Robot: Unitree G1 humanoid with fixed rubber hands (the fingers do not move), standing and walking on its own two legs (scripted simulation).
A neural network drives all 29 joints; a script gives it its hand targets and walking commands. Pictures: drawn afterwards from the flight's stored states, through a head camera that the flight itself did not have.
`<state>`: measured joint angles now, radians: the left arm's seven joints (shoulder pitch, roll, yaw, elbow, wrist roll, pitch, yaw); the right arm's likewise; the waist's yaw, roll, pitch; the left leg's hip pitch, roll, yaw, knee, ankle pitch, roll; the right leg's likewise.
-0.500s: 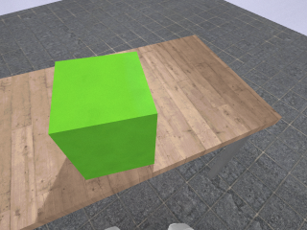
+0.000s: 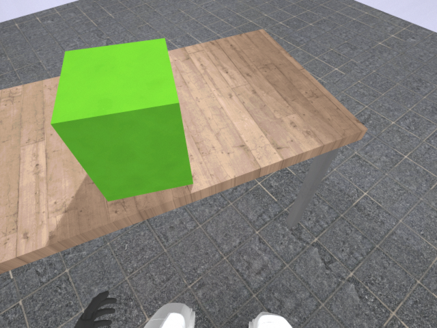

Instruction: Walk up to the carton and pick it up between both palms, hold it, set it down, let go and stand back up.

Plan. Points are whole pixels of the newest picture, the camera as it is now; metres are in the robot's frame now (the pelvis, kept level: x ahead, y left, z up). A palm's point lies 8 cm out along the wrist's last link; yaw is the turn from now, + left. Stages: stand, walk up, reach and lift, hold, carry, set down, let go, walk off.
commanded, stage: walk up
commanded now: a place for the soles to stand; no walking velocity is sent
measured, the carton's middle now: (135, 123) +0.51 +0.17 +0.06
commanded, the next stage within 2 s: none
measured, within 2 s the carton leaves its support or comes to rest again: neither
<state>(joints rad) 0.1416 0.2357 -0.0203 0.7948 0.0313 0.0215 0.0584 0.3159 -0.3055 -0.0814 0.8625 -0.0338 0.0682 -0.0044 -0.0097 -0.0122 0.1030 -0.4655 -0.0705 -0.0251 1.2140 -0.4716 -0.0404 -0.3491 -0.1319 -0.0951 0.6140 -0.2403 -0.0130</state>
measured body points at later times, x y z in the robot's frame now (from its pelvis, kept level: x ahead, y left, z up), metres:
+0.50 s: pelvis -0.02 +0.05 +0.01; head -0.02 +0.07 +0.45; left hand -0.01 +0.31 -0.14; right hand +0.03 -0.19 -0.12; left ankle -0.04 +0.16 -0.73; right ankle +0.02 -0.08 -0.72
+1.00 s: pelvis +0.00 +0.04 +0.00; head +0.01 +0.05 +0.45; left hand +0.02 +0.31 -0.14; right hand +0.11 -0.19 -0.13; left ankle -0.04 +0.16 -0.73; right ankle +0.01 -0.08 -0.73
